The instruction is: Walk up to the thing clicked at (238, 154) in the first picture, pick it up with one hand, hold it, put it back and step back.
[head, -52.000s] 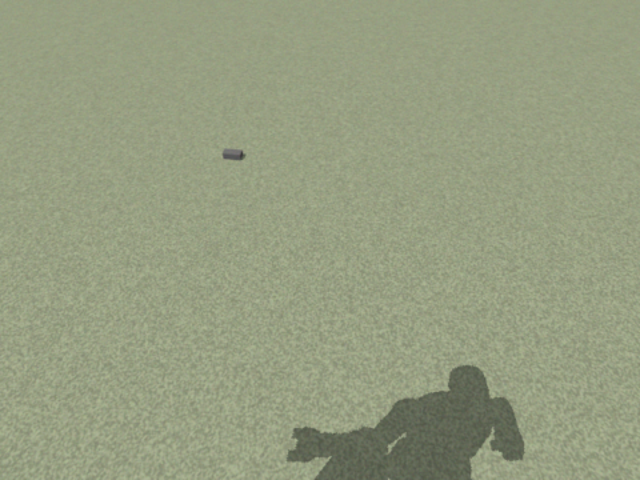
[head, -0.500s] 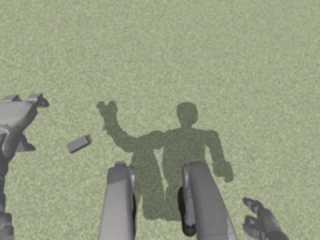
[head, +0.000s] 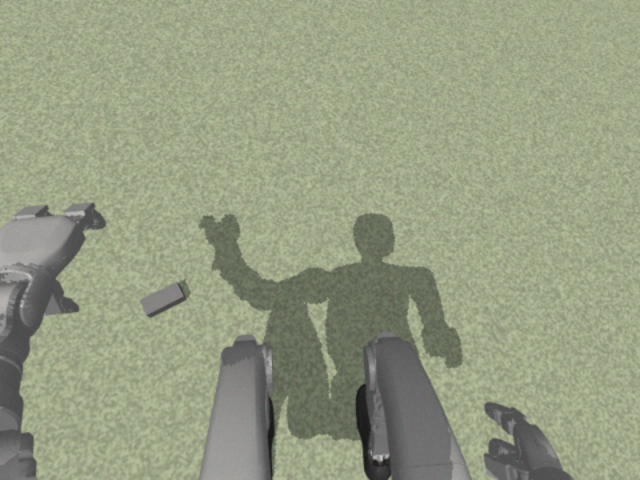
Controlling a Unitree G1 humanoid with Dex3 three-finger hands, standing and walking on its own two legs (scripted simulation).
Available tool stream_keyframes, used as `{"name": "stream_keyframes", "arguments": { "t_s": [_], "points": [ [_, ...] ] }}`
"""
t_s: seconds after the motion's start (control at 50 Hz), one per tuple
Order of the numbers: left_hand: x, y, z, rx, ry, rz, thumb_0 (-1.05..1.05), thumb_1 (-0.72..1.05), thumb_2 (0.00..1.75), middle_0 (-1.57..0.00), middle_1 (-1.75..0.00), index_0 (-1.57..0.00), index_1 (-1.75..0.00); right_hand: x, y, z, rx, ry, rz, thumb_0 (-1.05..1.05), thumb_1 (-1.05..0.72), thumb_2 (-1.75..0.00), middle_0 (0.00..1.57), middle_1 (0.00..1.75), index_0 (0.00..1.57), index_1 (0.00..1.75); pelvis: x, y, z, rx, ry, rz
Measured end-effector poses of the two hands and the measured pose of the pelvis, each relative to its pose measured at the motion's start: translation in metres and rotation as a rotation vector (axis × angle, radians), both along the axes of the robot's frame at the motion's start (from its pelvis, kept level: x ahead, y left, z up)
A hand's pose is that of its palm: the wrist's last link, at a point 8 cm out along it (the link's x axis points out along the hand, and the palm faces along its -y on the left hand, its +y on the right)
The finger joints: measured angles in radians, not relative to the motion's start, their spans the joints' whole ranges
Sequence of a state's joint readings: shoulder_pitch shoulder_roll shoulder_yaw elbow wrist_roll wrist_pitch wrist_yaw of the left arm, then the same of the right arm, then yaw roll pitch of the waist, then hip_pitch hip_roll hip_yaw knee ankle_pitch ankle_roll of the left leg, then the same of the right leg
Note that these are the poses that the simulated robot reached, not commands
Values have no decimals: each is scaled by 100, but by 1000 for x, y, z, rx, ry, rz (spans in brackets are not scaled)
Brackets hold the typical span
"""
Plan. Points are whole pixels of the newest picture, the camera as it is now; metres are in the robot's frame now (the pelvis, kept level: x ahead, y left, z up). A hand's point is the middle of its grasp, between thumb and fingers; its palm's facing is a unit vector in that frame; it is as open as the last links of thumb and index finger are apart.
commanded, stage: go down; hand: left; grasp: from above
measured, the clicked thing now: (163, 299) +0.43 +0.34 -0.54
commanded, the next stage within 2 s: approach in 0.78 s
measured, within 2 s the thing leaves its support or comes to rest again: neither
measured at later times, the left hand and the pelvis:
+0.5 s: hand (50, 276) +0.35 +0.35 -0.08, palm faces -0.42 -0.06 -0.90, open 11.8 cm; pelvis +0.01 +0.00 +0.01, yaw +0 degrees
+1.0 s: hand (50, 281) +0.35 +0.35 -0.08, palm faces -0.44 -0.07 -0.89, open 11.3 cm; pelvis +0.01 +0.00 +0.02, yaw +0 degrees
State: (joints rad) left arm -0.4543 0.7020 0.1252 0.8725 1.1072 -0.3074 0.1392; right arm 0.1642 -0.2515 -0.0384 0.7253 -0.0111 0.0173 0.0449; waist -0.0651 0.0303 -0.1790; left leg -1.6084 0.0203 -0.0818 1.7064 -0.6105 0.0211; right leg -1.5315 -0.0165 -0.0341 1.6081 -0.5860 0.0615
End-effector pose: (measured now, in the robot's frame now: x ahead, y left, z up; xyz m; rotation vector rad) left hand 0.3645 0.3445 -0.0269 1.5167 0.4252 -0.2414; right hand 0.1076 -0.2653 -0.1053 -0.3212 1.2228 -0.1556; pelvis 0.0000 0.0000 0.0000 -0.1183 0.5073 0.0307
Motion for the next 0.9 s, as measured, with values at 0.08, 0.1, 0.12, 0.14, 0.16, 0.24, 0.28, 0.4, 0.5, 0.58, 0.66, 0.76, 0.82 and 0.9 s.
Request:
{"name": "stream_keyframes", "arguments": {
  "t_s": [0.08, 0.1, 0.12, 0.14, 0.16, 0.24, 0.28, 0.4, 0.5, 0.58, 0.66, 0.76, 0.82, 0.9],
  "points": [
    [-1, 2, 3, 0, -3, 8, 0, -19, 69, -32, -82, -34, -78, -1, 1, 3, 1, 3, -5, 1, -91, -90, 21, 30, 20, 30, 1, 1, 3, 0, -5, 0],
    [-1, 2, 4, 2, -1, 10, 0, -19, 69, -32, -81, -35, -78, -1, 1, 4, 2, 3, -5, 1, -91, -90, 21, 30, 20, 30, 1, 1, 4, 1, -5, 0],
    [-1, 3, 4, 4, 3, 11, 0, -19, 69, -32, -81, -35, -77, -1, 2, 5, 3, 4, -6, 1, -91, -90, 21, 30, 20, 30, 1, 1, 5, 1, -6, 0],
    [-2, 3, 5, 6, 5, 12, 0, -18, 69, -33, -80, -35, -77, -1, 2, 5, 4, 5, -6, 1, -91, -90, 21, 30, 20, 30, 2, 1, 6, 1, -6, 0],
    [-2, 4, 5, 8, 7, 13, 0, -18, 69, -33, -80, -35, -77, -1, 2, 6, 5, 5, -7, 1, -91, -90, 21, 30, 20, 30, 2, 1, 7, 1, -6, 0],
    [-3, 4, 7, 2, 12, 20, 0, -17, 68, -34, -78, -37, -75, 0, 3, 8, 8, 7, -6, 1, -91, -90, 21, 30, 20, 30, 3, 1, 10, 3, -6, 0],
    [-4, 5, 8, 2, 14, 18, 0, -16, 67, -35, -78, -37, -75, 1, 3, 9, 8, 7, -5, 1, -91, -90, 21, 30, 20, 30, 4, 1, 11, 3, -6, 0],
    [-6, 6, 11, 0, 10, 16, 0, -14, 65, -37, -76, -39, -73, 5, 2, 10, 6, 3, -2, 1, -91, -90, 21, 30, 20, 30, 6, 1, 12, 3, -4, 0],
    [-9, 6, 9, 0, 15, 16, 0, -13, 64, -38, -76, -40, -72, 9, 2, 10, 10, -5, 6, 1, -91, -90, 21, 30, 20, 30, 6, 1, 12, 5, -6, -1],
    [-10, 5, 4, 1, 18, 8, 0, -12, 63, -38, -75, -41, -71, 12, 2, 7, 10, -6, 16, 1, -91, -90, 21, 30, 20, 30, 6, 0, 10, 5, 1, 0],
    [-8, 3, 0, 5, 6, -1, 0, -11, 62, -39, -75, -42, -71, 14, 1, 4, 8, -2, 20, 1, -91, -90, 21, 30, 20, 30, 6, -1, 7, 3, 4, 1],
    [-6, 2, 4, 3, -22, 9, 0, -10, 62, -41, -73, -44, -70, 14, 1, 4, 11, 5, 15, 1, -91, -90, 20, 30, 20, 30, 6, -1, 8, 4, 1, 1],
    [-5, 4, 10, 9, -28, 20, 0, -8, 61, -42, -72, -45, -69, 13, 2, 7, 14, 5, 8, 1, -91, -90, 20, 30, 20, 30, 6, -1, 11, 3, -4, 2],
    [-7, 5, 16, 10, -13, 39, 0, -8, 61, -43, -72, -45, -68, 13, 3, 13, 20, 1, -3, 1, -91, -90, 20, 30, 20, 30, 8, -1, 17, 6, -8, 1]
  ]
}}
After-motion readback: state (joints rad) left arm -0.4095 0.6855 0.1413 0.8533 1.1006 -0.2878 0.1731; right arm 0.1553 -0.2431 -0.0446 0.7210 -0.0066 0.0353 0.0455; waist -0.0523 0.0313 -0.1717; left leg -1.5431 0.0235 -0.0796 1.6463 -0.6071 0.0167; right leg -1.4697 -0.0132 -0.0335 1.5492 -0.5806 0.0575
